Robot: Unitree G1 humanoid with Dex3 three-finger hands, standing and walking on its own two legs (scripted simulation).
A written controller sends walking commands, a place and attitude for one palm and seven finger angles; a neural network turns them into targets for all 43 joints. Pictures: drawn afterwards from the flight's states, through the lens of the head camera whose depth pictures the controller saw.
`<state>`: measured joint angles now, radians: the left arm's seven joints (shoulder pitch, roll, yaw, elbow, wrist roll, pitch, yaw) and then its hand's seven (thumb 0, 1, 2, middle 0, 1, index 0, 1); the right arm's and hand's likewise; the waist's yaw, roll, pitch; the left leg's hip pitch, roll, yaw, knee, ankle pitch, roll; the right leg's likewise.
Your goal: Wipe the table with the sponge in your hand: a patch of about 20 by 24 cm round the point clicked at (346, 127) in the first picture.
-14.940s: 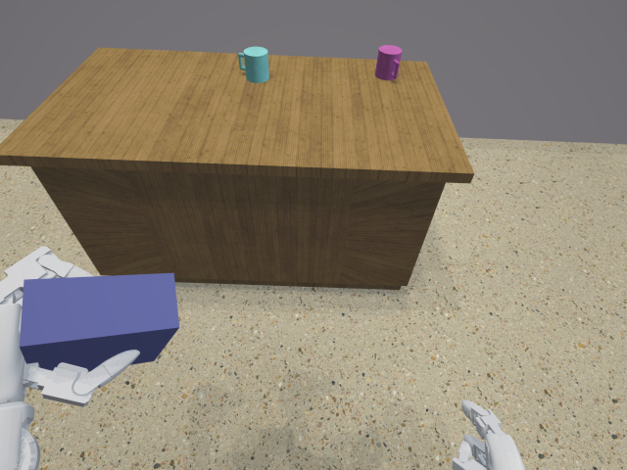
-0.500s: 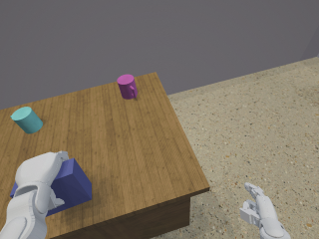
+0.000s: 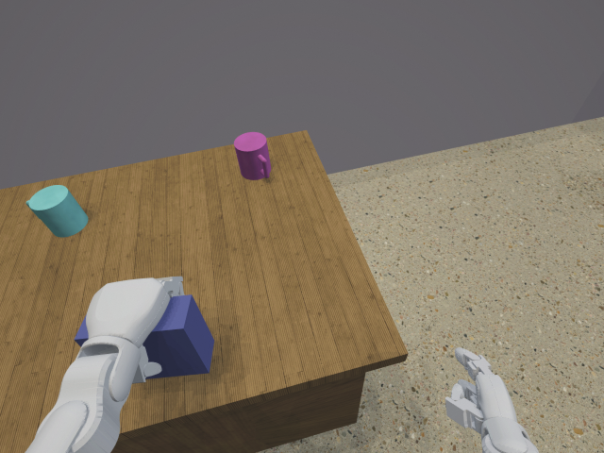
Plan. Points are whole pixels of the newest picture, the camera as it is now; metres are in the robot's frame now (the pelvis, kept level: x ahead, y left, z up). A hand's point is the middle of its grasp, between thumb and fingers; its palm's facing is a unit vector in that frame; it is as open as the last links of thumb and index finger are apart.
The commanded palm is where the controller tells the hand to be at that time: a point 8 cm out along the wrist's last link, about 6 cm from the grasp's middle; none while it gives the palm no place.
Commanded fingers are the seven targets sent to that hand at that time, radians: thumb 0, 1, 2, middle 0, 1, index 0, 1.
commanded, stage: move the sponge above the wiping area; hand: left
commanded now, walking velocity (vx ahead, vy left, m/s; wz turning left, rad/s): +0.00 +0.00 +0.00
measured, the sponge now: (156, 346) +0.22 +0.26 +0.00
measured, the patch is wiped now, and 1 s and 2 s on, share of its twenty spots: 0.00 0.00 0.00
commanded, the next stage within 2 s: none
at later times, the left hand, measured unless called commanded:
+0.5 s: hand (139, 312) +0.25 +0.27 +0.05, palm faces +0.02 -0.01 -1.00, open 9.3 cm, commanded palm +0.22 +0.28 +0.10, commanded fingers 0.00 0.10 1.30 -1.20 -1.60 -1.20 -1.60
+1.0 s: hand (130, 301) +0.27 +0.30 +0.04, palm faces +0.01 -0.02 -1.00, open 9.3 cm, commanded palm +0.24 +0.28 +0.08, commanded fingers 0.00 0.10 1.30 -1.20 -1.60 -1.20 -1.60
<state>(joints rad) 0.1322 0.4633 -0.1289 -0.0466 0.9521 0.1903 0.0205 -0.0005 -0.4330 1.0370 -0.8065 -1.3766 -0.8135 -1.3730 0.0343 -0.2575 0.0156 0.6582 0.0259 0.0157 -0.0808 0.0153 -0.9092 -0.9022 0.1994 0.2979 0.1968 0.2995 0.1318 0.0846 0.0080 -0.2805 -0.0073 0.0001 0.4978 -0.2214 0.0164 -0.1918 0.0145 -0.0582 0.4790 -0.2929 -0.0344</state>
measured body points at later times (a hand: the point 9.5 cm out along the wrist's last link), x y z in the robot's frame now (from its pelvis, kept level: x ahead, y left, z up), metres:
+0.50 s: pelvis +0.01 +0.00 +0.00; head +0.02 -0.03 +0.45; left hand +0.24 +0.27 +0.10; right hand +0.24 -0.22 -0.10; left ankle +0.03 +0.11 -0.74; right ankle -0.02 -0.10 -0.74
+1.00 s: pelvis +0.01 -0.01 +0.00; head +0.02 -0.05 +0.45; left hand +0.26 +0.30 +0.09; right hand +0.22 -0.24 -0.11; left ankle +0.03 +0.11 -0.74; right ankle -0.02 -0.10 -0.74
